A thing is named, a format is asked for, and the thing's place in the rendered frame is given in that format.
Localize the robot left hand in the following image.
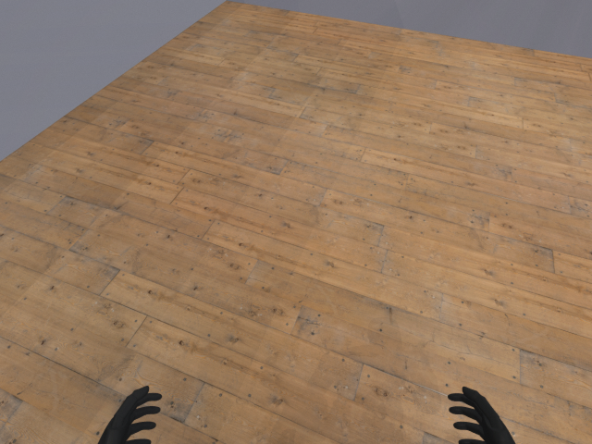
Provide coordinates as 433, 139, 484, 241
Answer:
98, 386, 162, 444

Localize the robot right hand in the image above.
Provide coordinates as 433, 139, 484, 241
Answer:
448, 387, 515, 444

